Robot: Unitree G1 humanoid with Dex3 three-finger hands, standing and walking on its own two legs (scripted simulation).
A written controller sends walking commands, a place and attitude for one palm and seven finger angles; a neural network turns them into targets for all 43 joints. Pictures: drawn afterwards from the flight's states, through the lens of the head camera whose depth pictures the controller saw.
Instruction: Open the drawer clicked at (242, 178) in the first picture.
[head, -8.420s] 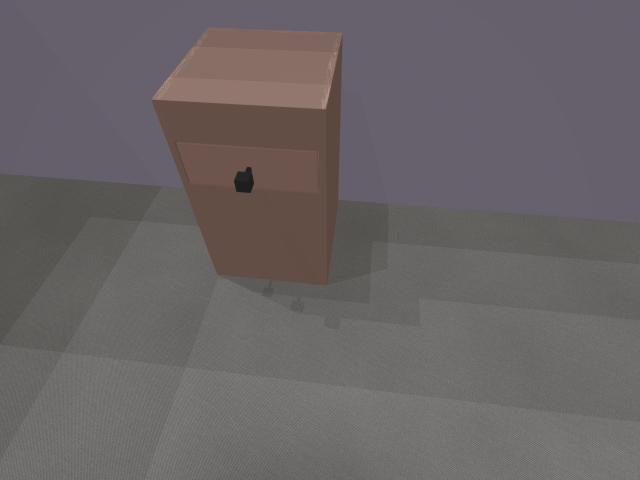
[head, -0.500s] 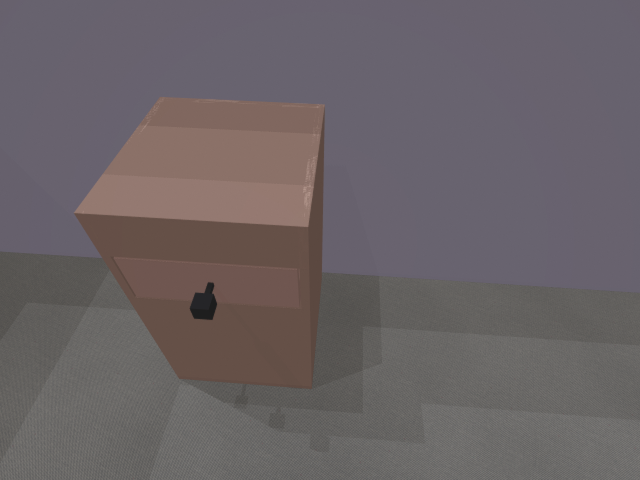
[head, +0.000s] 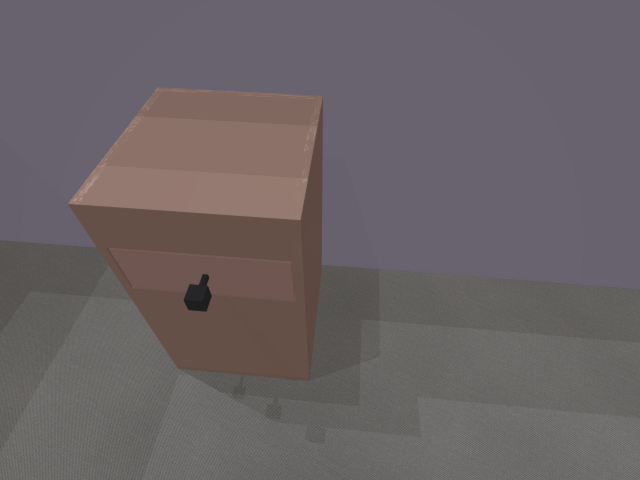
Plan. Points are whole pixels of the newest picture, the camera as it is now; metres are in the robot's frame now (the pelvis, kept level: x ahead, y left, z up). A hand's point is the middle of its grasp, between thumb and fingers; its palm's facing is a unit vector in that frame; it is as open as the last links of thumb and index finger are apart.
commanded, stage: come to a stop and stand still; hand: left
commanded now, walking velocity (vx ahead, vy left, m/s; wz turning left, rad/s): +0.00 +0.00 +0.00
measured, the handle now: (200, 290) +0.51 +0.30 -0.22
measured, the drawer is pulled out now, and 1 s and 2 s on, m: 0.00 0.00 0.00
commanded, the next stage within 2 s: look again from close up in 0.04 s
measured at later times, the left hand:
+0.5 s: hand out of the picture +0.02 +0.23 -0.18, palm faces +0.02 -0.98 -0.22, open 7.4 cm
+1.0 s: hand (117, 413) +0.20 +0.28 -0.04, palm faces -0.05 -0.34 -0.94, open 7.9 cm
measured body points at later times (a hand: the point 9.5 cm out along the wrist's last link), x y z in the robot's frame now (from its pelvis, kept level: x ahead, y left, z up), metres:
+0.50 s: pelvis -0.01 +0.05 -0.01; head -0.01 +0.04 +0.44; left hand +0.02 +0.28 -0.16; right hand -0.02 -0.16 -0.17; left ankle -0.04 +0.13 -0.74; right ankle -0.01 -0.05 -0.74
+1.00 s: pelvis -0.02 +0.06 -0.03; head +0.00 +0.04 +0.42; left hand +0.20 +0.29 +0.01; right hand +0.15 -0.20 -0.12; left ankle -0.04 +0.13 -0.74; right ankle -0.01 -0.04 -0.74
